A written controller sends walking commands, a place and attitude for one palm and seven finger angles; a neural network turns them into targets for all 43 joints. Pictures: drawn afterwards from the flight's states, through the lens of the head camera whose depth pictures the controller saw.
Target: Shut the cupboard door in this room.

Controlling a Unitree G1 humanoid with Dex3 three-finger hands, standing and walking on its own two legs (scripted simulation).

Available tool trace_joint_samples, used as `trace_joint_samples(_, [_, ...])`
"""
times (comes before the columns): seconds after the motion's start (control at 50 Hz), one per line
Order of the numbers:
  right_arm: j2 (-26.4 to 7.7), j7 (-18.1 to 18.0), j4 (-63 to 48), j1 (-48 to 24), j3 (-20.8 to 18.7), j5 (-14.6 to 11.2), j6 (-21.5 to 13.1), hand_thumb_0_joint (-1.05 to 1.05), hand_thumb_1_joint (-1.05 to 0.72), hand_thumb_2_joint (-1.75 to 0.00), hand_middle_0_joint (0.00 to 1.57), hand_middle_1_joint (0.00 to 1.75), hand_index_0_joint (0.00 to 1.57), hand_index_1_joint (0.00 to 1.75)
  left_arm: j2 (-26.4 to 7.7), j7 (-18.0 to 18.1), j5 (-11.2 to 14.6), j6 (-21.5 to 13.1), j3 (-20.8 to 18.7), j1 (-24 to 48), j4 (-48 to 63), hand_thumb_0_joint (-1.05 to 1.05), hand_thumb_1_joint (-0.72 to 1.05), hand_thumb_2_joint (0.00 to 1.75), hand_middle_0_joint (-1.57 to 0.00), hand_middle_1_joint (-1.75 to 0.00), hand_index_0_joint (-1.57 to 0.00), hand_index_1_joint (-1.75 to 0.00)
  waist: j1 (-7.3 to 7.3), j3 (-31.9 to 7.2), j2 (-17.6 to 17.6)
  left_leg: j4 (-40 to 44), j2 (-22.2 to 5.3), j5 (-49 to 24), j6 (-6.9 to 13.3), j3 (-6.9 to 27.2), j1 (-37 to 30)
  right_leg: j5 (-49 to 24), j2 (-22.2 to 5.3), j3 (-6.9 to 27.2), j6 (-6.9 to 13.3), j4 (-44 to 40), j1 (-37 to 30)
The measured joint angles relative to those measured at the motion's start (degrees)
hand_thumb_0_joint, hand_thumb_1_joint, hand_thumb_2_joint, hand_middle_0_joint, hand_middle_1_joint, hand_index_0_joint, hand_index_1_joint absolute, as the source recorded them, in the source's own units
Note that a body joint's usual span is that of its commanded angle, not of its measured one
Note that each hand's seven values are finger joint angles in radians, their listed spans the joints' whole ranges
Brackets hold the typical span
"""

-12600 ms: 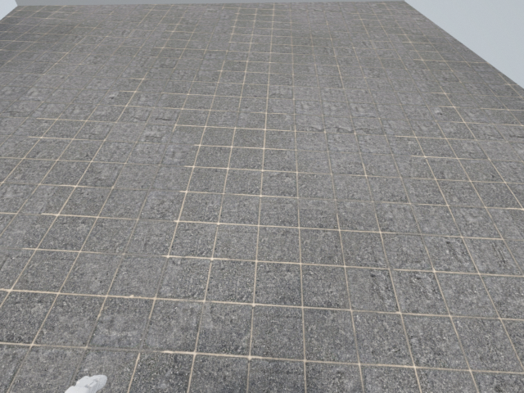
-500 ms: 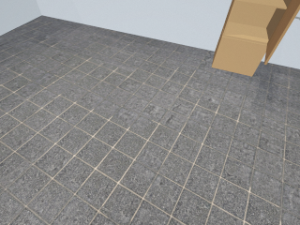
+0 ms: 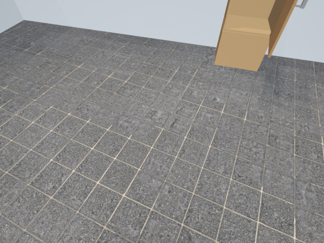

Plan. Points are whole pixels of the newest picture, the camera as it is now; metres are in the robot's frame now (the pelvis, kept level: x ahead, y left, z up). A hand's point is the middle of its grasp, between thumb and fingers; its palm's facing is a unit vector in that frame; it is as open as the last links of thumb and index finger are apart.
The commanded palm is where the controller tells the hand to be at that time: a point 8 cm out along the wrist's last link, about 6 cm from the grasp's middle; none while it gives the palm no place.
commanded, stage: stand and wait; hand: left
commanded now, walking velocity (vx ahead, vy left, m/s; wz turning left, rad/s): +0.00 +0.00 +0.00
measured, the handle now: out of the picture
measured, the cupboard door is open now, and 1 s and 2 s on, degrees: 82 82 82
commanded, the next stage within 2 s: turn or walk to find it in 0.02 s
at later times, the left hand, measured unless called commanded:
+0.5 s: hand out of the picture +0.03 +0.17 -0.18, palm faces +0.01 -0.98 -0.21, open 7.4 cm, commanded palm none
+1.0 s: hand out of the picture +0.05 +0.19 -0.17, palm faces +0.20 -0.93 -0.29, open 7.4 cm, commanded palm none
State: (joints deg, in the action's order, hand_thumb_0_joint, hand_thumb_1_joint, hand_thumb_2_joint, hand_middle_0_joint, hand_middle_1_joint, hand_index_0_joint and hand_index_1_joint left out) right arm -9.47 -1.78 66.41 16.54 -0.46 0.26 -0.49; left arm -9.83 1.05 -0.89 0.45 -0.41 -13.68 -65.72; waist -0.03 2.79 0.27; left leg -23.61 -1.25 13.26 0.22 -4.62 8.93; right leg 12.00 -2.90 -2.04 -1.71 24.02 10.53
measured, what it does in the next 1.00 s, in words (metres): lifts its right foot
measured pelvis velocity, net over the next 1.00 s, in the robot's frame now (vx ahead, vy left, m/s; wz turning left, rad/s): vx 0.00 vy -0.04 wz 0.20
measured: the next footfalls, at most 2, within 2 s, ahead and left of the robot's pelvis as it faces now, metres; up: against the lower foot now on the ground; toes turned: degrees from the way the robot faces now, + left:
right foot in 1.02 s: +0.03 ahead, -0.15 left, +0.00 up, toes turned +10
left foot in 1.58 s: -0.02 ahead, +0.06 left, +0.00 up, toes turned +32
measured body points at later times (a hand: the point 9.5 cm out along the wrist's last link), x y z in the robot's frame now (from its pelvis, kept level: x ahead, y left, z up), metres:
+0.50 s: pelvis +0.00 -0.02 +0.00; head +0.01 -0.02 +0.45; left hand +0.03 +0.22 -0.16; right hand +0.01 -0.26 -0.16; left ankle +0.00 +0.11 -0.74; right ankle +0.01 -0.14 -0.74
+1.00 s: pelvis +0.00 -0.04 -0.01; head +0.06 -0.05 +0.44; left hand +0.03 +0.23 -0.14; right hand +0.08 -0.27 -0.17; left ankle +0.00 +0.11 -0.74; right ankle -0.02 -0.15 -0.73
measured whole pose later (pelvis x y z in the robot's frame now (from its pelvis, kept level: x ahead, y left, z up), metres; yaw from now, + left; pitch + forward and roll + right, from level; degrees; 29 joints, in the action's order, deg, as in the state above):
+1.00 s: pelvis +0.00 -0.04 -0.01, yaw +12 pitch +3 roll +1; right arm -11.7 -0.8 56.8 12.6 -2.6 1.5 1.6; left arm -12.4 1.1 -0.4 1.6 -2.7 -7.8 -55.7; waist 1.1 3.5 -1.9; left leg -28.6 1.4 12.5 -1.9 6.9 19.3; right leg 23.9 -1.2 -1.7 -2.9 39.9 18.3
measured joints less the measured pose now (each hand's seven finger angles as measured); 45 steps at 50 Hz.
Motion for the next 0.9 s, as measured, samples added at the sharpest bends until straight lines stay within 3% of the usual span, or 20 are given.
trace_joint_samples(0.22, [0.4, -0.3, -1.6, -1.5, -0.9, 0.2, 0.6, 0.0, -0.91, -0.9, 0.2, 0.3, 0.2, 0.3, 0.6, -0.2, -0.3, 1.0, -0.8, 0.1, 0.9, 0.01, 0.91, 0.9, -0.19, -0.3, -0.2, -0.3, -0.17, 0.2, -0.5, -2.9, -1.6, 1.4, -0.8, -1.6, 2.2, 1.0, 1.5, 1.7, 1.0, 3.6, 3.4])
trace_joint_samples(0.38, [0.2, 0.1, -2.1, -2.3, -0.9, 0.2, -0.1, 0.0, -0.91, -0.9, 0.2, 0.3, 0.2, 0.3, 0.9, -0.1, -0.3, -0.2, -0.5, -0.1, 0.9, 0.01, 0.91, 0.9, -0.19, -0.3, -0.2, -0.3, 0.13, -0.7, -0.6, -3.4, -2.2, 1.8, -1.4, -1.6, 2.4, 1.6, 2.1, 1.7, 1.6, 4.2, 3.8])
trace_joint_samples(0.5, [-0.8, 0.4, -2.1, -2.2, -0.8, 0.2, 0.0, 0.0, -0.91, -0.9, 0.2, 0.3, 0.2, 0.3, -0.6, 0.1, -0.1, -0.6, -0.6, 1.2, 1.7, 0.01, 0.91, 0.9, -0.2, -0.3, -0.2, -0.3, 0.32, -1.4, 0.0, -2.8, -1.6, 1.2, -1.5, 0.3, 2.3, 1.9, 1.4, -0.2, 1.6, 3.7, 2.7])
trace_joint_samples(0.74, [-1.3, 1.4, -6.0, -3.1, -1.4, 0.6, 1.9, 0.0, -0.91, -0.9, 0.2, 0.3, 0.19, 0.3, -1.7, 0.1, -0.2, 1.2, -2.0, 2.6, 5.6, 0.01, 0.91, 0.9, -0.2, -0.3, -0.2, -0.3, 0.19, 0.5, 0.6, -9.5, 0.8, 3.4, -0.5, 4.8, 8.9, 4.7, -1.3, -4.5, 0.6, 8.4, 6.3])
trace_joint_samples(0.8, [-0.8, 1.3, -7.2, -3.4, -1.4, 0.8, 1.6, 0.0, -0.91, -0.9, 0.2, 0.3, 0.2, 0.3, -2.6, 0.3, -0.1, 1.6, -2.3, 2.8, 6.2, 0.01, 0.91, 0.9, -0.2, -0.3, -0.2, -0.3, 0.18, 0.8, 1.3, -9.5, 1.6, 3.3, 0.1, 5.3, 9.5, 8.2, -1.5, -3.5, -0.1, 13.7, 8.2])
trace_joint_samples(0.86, [-0.4, 1.0, -8.3, -3.5, -1.5, 0.9, 1.1, 0.0, -0.91, -0.9, 0.2, 0.3, 0.2, 0.3, -3.2, 0.4, -0.2, 2.1, -2.6, 3.6, 6.8, 0.01, 0.91, 0.9, -0.2, -0.3, -0.2, -0.3, 0.8, 1.0, 0.7, -7.6, 1.9, 1.9, 0.0, 6.9, 9.4, 14.8, 0.1, -1.5, -0.3, 24.7, 11.1])
trace_joint_samples(0.9, [-0.6, 0.8, -8.8, -3.5, -1.5, 1.1, 1.2, 0.0, -0.91, -0.9, 0.2, 0.3, 0.2, 0.3, -3.1, 0.4, 0.0, 2.1, -2.7, 4.4, 7.5, 0.01, 0.91, 0.9, -0.19, -0.3, -0.2, -0.3, 1.04, 1.0, -0.2, -6.1, 2.0, 0.7, -0.4, 8.4, 9.4, 16.2, 1.0, -0.9, -0.5, 27.3, 11.7])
